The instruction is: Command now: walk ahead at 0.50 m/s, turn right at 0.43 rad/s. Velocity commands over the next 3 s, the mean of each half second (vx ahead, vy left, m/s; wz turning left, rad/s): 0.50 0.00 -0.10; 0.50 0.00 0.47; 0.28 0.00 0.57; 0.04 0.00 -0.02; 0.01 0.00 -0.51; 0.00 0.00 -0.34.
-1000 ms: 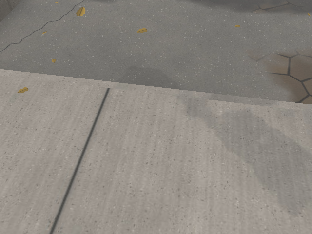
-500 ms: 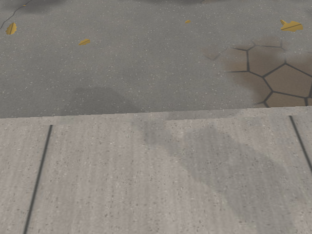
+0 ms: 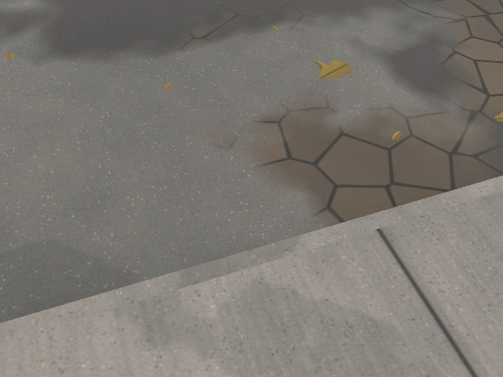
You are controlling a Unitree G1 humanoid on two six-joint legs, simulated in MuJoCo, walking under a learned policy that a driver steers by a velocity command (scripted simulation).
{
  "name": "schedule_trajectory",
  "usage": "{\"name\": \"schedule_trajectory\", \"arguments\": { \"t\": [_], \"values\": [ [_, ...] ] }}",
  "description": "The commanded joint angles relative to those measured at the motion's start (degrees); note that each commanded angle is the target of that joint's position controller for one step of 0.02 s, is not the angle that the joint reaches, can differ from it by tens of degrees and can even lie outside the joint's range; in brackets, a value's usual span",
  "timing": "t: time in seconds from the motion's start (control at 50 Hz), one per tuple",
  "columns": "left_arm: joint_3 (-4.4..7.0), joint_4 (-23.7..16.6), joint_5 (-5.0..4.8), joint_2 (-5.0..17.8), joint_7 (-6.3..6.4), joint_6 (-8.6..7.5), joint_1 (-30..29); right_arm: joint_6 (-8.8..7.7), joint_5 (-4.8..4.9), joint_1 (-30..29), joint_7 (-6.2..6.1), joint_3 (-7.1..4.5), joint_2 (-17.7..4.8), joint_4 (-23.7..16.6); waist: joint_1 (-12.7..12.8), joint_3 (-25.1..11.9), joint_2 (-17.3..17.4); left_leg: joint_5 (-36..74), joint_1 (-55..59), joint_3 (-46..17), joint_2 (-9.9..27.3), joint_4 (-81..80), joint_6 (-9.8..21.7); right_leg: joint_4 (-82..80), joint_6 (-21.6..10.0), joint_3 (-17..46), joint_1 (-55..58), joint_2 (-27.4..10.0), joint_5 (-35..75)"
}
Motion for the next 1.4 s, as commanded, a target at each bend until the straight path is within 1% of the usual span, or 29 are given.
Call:
{"name": "schedule_trajectory", "arguments": {
  "t": [0.02,0.16,0.24,0.28,0.32,0.34,0.36,0.38,0.4,0.44,0.56,0.68,0.78,0.82,0.86,0.88,0.9,0.92,0.94,1.0,1.08,1.16,1.2,1.28,1.32,1.34,1.36,1.38,1.4],
  "values": [
    [0.55,-4.56,0.21,1.44,-0.04,-0.36,0.50,-1.21,0.12,1.02,0.43,-1.64,-6.76,-1.26,0.73,-0.04,7.41,8.30,5.42,-13.70,15.62,-14.07,10.37,-2.77,0.28,2.85,-8.08,-3.95,4.45],
    [-0.85,-7.51,0.67,-0.58,-1.54,-1.93,-11.48,0.03,1.59,4.80,0.14,-1.95,-9.55,1.78,-2.54,1.43,6.40,15.34,8.65,-4.52,13.60,-13.92,8.92,-26.44,0.61,-2.97,-5.66,-3.68,20.35],
    [-0.72,-10.21,-0.01,0.49,-2.46,-2.23,-17.32,1.35,2.18,8.77,0.17,-2.14,-11.34,4.03,-4.06,3.38,7.41,14.56,13.92,-5.73,16.60,-11.96,8.40,-33.04,-0.62,-4.74,-4.85,-2.13,15.44],
    [-0.19,-10.42,0.12,1.78,-2.67,-2.39,-15.94,2.08,2.51,8.49,-0.04,-2.28,-12.18,4.68,-2.14,2.60,8.67,21.12,16.33,-5.74,17.74,-8.48,7.49,-36.04,-2.43,-5.75,-1.02,-0.65,11.49],
    [2.14,-6.65,0.87,5.66,-2.09,-2.62,-3.05,2.63,2.84,7.92,-0.25,-1.61,-11.18,5.06,5.13,-5.14,7.62,34.64,12.37,-2.76,13.78,6.90,5.06,-40.68,-5.22,-7.54,19.73,2.32,14.45],
    [3.66,-4.82,1.78,10.33,-1.20,-2.43,7.80,2.27,1.54,7.30,-0.29,-0.32,-8.34,3.48,9.48,-13.79,2.22,20.79,-0.22,-0.72,10.66,24.35,2.49,-38.53,-9.01,3.85,38.21,-8.30,17.56],
    [4.25,-4.59,2.16,15.02,-0.94,-2.16,9.80,1.13,1.07,13.48,0.11,1.88,-1.30,2.21,5.96,-21.08,-12.58,-19.79,-22.11,-2.17,0.94,44.29,-0.94,-43.93,-17.42,29.66,54.75,-23.11,11.09],
    [3.04,-4.40,1.96,9.61,-1.00,-2.27,11.09,0.36,2.68,10.75,0.29,0.22,-7.45,3.28,8.58,-21.39,-6.79,-23.13,-26.97,-10.75,2.36,51.43,-0.45,-47.62,-16.60,33.63,51.83,-23.01,6.28],
    [2.10,-4.08,1.70,7.43,-1.07,-2.50,7.74,0.24,3.86,6.45,0.33,-0.69,-9.58,1.57,7.53,-12.71,-5.50,-18.81,-30.26,-10.11,4.67,52.59,-0.11,-48.43,-14.06,24.12,45.02,-20.93,8.85],
    [0.96,-4.12,1.53,3.41,-1.49,-2.91,0.55,1.09,2.55,3.07,-0.15,-0.96,-8.37,1.02,3.94,-5.21,-2.63,-10.61,-26.96,-8.80,8.42,47.01,-0.68,-52.27,-11.38,12.07,31.82,-15.80,13.68],
    [1.66,-0.60,2.69,3.01,-0.77,-4.93,-1.74,4.72,2.39,3.24,-0.53,-1.20,-3.99,0.51,0.02,0.78,-0.88,1.38,-25.05,-11.05,9.19,39.59,-2.32,-59.71,-10.42,-2.20,22.78,-13.73,21.93],
    [2.61,2.49,1.98,5.50,0.57,-4.33,0.98,4.51,1.62,-6.39,1.23,-0.31,-1.98,-3.13,3.01,4.24,0.38,14.06,-25.77,-6.71,8.25,22.45,-1.15,-59.82,-8.20,-11.15,26.22,-13.71,22.06],
    [3.46,5.00,0.58,7.30,0.73,-2.53,4.00,4.65,1.77,-12.31,2.82,-0.30,-2.48,-7.42,4.68,6.08,0.11,5.94,-27.29,-2.34,7.31,16.14,1.85,-55.00,-6.73,-14.11,34.67,-16.23,26.98],
    [3.88,4.97,0.06,9.00,0.91,-1.82,2.64,4.87,1.62,-10.38,3.13,-1.12,-3.73,-8.23,2.64,3.39,-1.73,0.12,-20.86,1.28,4.11,15.25,3.87,-48.77,-5.36,-15.88,35.84,-15.98,43.68],
    [4.01,4.73,-0.64,10.30,1.07,-1.12,0.28,5.08,2.18,1.18,2.77,-3.68,-7.96,-5.85,-4.46,-3.46,-1.66,-0.16,-3.77,4.36,-1.41,10.92,6.90,-32.21,-2.59,-18.39,33.00,-13.13,55.46],
    [3.43,4.25,-0.22,9.30,1.28,-1.42,0.82,5.61,2.01,11.47,1.60,-5.80,-12.43,-3.34,-8.90,-9.24,1.81,3.14,14.75,-1.90,-0.09,9.70,9.49,-15.90,0.18,-18.76,21.39,-10.66,45.13],
    [0.69,0.95,2.48,0.51,0.69,-2.65,5.58,5.32,2.51,12.01,0.85,-7.06,-19.88,-2.95,-3.03,-13.08,18.15,-2.02,33.36,-33.76,15.61,4.66,19.88,7.00,4.26,-15.33,-4.79,0.19,-8.06],
    [0.54,-0.07,0.55,2.90,0.00,-5.11,2.04,4.35,1.99,13.75,1.25,-5.85,-17.09,-5.12,-5.58,-23.68,13.01,-11.50,38.77,-53.53,21.38,-5.71,23.99,15.17,3.66,0.19,-11.57,3.57,-15.70],
    [1.39,-1.65,-1.63,6.06,-0.23,-6.13,-4.01,3.75,1.35,12.13,1.53,-4.78,-13.25,-4.64,-6.75,-16.31,9.57,-7.39,34.82,-46.07,20.32,-7.19,20.22,14.97,2.21,1.78,-16.49,0.78,-10.91],
    [1.92,-1.00,1.59,6.46,0.90,-5.96,-4.08,3.19,0.88,2.27,1.02,-2.74,-6.73,-6.46,0.40,-5.42,5.19,11.07,11.68,-27.30,13.31,-6.24,15.40,2.74,1.32,1.43,-7.39,-4.91,-0.09],
    [1.63,-1.88,1.99,4.36,1.03,-3.30,-5.08,2.68,1.02,3.45,-0.03,-3.14,-8.36,-6.76,1.91,-3.01,4.58,15.85,3.29,-22.62,10.46,-9.06,15.26,-7.99,3.60,0.07,-4.22,-4.53,4.82],
    [0.63,-4.35,3.57,1.40,0.69,-3.64,-12.37,4.37,0.64,4.09,-2.16,-3.86,-10.90,-6.09,0.98,-3.16,7.85,34.42,-5.06,-13.84,3.51,-3.90,10.35,-24.43,4.28,-3.45,5.95,1.78,22.38],
    [1.46,-2.28,3.11,3.48,-0.24,-3.68,-7.50,5.40,-0.85,2.70,-2.65,-3.77,-10.66,-7.51,2.39,-8.78,9.56,39.04,-6.17,-14.95,4.71,1.05,9.29,-17.29,4.23,-3.21,13.23,3.55,30.26],
    [1.33,-5.02,2.97,4.67,-1.01,-4.00,-11.75,7.10,0.91,0.68,-3.44,-2.58,-7.28,-11.13,1.77,-5.52,7.55,38.36,2.80,-25.16,7.50,9.68,9.66,-19.30,3.51,-0.01,2.65,2.57,13.45],
    [1.99,-4.22,2.95,6.37,-1.46,-4.97,-5.63,7.24,1.52,-5.24,-3.48,-2.53,-7.82,-14.20,6.31,-7.28,9.78,38.46,2.36,-26.69,4.62,16.64,7.36,-31.95,1.23,0.18,11.60,3.06,14.24],
    [2.81,-3.31,3.33,8.88,-1.55,-5.31,-0.55,7.07,1.80,-5.96,-3.34,-2.17,-6.97,-15.78,8.49,-10.19,5.55,31.78,-0.21,-24.53,0.41,26.63,4.65,-39.34,-1.59,1.88,21.26,-0.36,29.52],
    [3.67,-3.52,2.70,12.49,-1.46,-4.43,-1.55,7.76,1.42,5.16,-3.06,-1.20,-2.43,-15.41,1.88,-13.49,-11.71,-12.36,-12.04,-19.99,-8.38,42.64,0.25,-40.38,-10.72,17.94,33.52,-14.66,52.45],
    [2.05,-5.32,2.16,7.35,-0.80,-3.17,-3.24,7.71,0.99,13.55,-2.45,-1.78,-5.77,-12.39,-0.63,-13.16,-15.72,-34.94,-21.47,-20.19,-10.53,53.93,-1.90,-38.30,-16.43,25.99,36.59,-22.85,74.27],
    [2.44,-4.88,1.06,8.48,-1.23,-2.85,-4.24,7.64,2.12,10.18,-2.43,-2.89,-9.14,-13.48,-1.62,-9.83,-12.52,-30.41,-29.10,-17.63,-7.10,62.18,-3.54,-40.40,-18.59,29.21,33.80,-24.55,62.64]
  ]
}}
Next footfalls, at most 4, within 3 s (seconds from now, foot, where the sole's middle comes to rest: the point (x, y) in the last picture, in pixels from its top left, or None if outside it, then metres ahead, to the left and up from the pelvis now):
0.34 right None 0.32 -0.17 -0.78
0.88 left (210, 340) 0.59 0.11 -0.78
1.32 right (255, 272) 0.80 -0.02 -0.78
1.68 left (171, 312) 0.68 0.22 -0.78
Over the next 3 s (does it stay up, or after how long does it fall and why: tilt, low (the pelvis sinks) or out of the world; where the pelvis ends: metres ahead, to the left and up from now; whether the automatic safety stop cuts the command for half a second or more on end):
stays up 0.63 0.07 0.00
